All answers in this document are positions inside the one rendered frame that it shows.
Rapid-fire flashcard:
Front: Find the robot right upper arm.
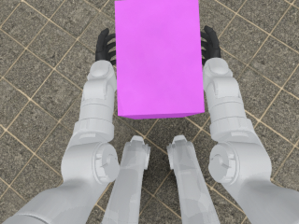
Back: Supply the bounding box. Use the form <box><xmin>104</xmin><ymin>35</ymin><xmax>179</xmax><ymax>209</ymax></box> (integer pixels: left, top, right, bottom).
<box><xmin>208</xmin><ymin>141</ymin><xmax>299</xmax><ymax>224</ymax></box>

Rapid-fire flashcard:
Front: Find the left robot shin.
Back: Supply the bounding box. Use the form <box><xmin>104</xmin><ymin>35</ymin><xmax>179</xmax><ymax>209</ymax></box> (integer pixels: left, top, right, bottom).
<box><xmin>122</xmin><ymin>135</ymin><xmax>145</xmax><ymax>155</ymax></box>

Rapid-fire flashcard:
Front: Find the carton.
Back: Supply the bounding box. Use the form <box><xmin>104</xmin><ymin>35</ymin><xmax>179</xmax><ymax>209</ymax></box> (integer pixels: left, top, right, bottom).
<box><xmin>114</xmin><ymin>0</ymin><xmax>205</xmax><ymax>119</ymax></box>

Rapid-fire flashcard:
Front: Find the left robot forearm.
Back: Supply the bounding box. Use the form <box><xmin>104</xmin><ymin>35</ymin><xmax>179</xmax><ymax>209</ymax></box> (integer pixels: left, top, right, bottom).
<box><xmin>61</xmin><ymin>60</ymin><xmax>117</xmax><ymax>172</ymax></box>

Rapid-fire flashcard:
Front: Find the robot shin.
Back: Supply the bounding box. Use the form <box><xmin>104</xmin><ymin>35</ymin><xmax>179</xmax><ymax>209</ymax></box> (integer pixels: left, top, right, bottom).
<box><xmin>172</xmin><ymin>134</ymin><xmax>196</xmax><ymax>175</ymax></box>
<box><xmin>122</xmin><ymin>135</ymin><xmax>145</xmax><ymax>155</ymax></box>

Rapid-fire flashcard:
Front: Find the right robot shin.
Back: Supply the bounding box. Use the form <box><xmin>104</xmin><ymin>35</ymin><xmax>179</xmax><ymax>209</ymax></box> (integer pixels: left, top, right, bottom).
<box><xmin>172</xmin><ymin>134</ymin><xmax>196</xmax><ymax>175</ymax></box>

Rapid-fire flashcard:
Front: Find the robot left upper arm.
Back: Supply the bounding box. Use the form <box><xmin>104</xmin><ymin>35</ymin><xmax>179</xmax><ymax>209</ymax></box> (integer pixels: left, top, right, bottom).
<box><xmin>2</xmin><ymin>141</ymin><xmax>120</xmax><ymax>224</ymax></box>

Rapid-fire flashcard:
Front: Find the robot left hand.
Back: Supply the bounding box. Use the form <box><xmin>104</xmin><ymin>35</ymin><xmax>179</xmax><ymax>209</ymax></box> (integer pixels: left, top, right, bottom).
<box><xmin>95</xmin><ymin>28</ymin><xmax>117</xmax><ymax>66</ymax></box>

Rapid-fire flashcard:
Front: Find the right robot forearm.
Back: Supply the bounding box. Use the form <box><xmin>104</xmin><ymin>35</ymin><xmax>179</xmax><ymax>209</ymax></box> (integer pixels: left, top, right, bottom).
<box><xmin>202</xmin><ymin>57</ymin><xmax>272</xmax><ymax>164</ymax></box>

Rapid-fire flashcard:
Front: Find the robot right hand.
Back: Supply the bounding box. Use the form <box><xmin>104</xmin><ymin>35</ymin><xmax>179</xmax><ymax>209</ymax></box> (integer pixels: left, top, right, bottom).
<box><xmin>200</xmin><ymin>25</ymin><xmax>221</xmax><ymax>66</ymax></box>

